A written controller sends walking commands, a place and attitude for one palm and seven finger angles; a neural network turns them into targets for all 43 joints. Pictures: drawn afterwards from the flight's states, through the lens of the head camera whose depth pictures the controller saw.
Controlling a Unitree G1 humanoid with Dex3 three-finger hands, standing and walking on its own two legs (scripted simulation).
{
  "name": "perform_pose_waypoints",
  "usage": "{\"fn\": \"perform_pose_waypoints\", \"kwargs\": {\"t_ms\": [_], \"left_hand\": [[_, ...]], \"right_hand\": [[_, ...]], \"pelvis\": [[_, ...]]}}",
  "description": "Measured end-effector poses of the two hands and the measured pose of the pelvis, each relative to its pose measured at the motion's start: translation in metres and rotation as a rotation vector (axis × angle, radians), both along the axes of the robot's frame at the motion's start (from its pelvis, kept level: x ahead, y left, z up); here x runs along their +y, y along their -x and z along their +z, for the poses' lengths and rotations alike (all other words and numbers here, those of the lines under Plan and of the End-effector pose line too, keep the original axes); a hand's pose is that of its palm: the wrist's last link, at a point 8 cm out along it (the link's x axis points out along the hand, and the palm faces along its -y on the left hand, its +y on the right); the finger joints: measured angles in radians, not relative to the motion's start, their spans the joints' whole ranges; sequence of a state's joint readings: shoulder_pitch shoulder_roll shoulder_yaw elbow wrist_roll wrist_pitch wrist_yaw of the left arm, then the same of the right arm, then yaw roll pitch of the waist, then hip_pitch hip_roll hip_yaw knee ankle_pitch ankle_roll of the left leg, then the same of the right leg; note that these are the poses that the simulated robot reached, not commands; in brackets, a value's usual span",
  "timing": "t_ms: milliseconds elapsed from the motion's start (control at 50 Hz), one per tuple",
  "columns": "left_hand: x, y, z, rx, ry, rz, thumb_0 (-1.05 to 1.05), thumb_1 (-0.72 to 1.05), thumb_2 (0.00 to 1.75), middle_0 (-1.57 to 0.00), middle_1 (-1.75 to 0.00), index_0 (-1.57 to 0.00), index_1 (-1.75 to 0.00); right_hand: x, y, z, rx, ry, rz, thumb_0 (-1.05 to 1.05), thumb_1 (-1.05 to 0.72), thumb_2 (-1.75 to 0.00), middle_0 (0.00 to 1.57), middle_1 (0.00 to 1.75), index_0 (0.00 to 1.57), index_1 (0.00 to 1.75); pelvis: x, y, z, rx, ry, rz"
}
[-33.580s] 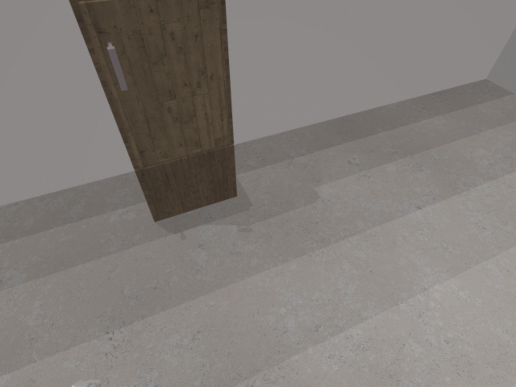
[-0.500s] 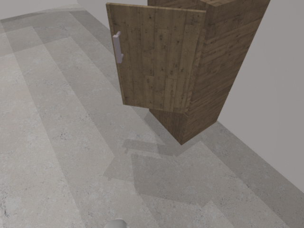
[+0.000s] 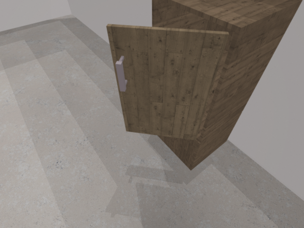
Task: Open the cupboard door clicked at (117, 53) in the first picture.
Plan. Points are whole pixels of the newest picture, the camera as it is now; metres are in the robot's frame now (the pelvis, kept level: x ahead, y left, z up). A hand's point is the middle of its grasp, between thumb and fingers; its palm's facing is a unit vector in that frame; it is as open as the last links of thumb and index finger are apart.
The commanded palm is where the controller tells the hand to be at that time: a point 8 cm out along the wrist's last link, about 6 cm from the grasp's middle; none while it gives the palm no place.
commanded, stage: come to a stop and stand still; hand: left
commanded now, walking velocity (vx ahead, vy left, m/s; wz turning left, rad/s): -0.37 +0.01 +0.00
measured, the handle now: (122, 74) +0.64 +0.16 +0.04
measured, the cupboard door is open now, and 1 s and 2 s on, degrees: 43 43 43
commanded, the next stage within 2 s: look again from close up in 1.94 s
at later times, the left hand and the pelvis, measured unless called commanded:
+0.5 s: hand out of the picture +0.13 +0.22 -0.16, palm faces +0.05 -0.96 -0.28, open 7.4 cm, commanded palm none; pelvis +0.06 +0.01 +0.00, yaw +1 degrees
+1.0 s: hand out of the picture +0.05 +0.23 -0.15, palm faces -0.03 -0.96 -0.27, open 7.4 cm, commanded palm none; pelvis +0.03 +0.04 +0.01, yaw -3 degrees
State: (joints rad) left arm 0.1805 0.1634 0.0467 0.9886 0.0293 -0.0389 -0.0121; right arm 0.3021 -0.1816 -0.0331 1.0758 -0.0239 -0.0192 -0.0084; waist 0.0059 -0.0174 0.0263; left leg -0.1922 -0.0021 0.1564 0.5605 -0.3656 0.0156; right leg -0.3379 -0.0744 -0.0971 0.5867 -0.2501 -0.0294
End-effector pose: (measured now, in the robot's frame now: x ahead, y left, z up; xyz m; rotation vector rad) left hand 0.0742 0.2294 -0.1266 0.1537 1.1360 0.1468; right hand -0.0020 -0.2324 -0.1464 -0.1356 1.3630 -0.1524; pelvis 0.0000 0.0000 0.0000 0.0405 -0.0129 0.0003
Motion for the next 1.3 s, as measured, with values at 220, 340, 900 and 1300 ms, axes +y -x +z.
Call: {"fn": "perform_pose_waypoints", "kwargs": {"t_ms": [220, 340, 900, 1300], "left_hand": [[0.016, -0.051, -0.01, 0.084, 0.011, -0.006, 0.0, 0.92, 0.9, -0.2, -0.3, -0.2, -0.3], [0.034, -0.057, -0.003, 0.121, -0.029, 0.015, 0.0, 0.92, 0.9, -0.2, -0.3, -0.2, -0.3], [0.044, 0.02, -0.004, 0.181, -0.052, -0.003, 0.01, 0.91, 0.9, -0.2, -0.3, -0.2, -0.3], [0.013, 0.028, 0.005, 0.219, -0.034, -0.03, 0.01, 0.91, 0.9, -0.2, -0.3, -0.19, -0.3]], "right_hand": [[0.025, -0.05, 0.011, 0.025, 0.032, -0.055, 0.0, -0.92, -0.9, 0.2, 0.3, 0.2, 0.3], [0.027, -0.075, 0.015, -0.005, 0.039, -0.035, 0.0, -0.92, -0.9, 0.2, 0.3, 0.2, 0.3], [0.05, -0.103, 0.008, -0.225, -0.012, 0.006, -0.01, -0.93, -0.9, 0.2, 0.3, 0.2, 0.3], [0.024, -0.01, 0.005, 0.03, -0.017, -0.028, 0.0, -0.92, -0.9, 0.2, 0.3, 0.2, 0.3]], "pelvis": [[0.021, -0.052, 0.005, 0.005, 0.037, -0.017], [0.02, -0.057, 0.009, 0.014, 0.05, -0.005], [0.039, -0.032, 0.0, -0.004, 0.027, -0.04], [0.017, -0.029, 0.011, 0.014, 0.016, -0.037]]}}
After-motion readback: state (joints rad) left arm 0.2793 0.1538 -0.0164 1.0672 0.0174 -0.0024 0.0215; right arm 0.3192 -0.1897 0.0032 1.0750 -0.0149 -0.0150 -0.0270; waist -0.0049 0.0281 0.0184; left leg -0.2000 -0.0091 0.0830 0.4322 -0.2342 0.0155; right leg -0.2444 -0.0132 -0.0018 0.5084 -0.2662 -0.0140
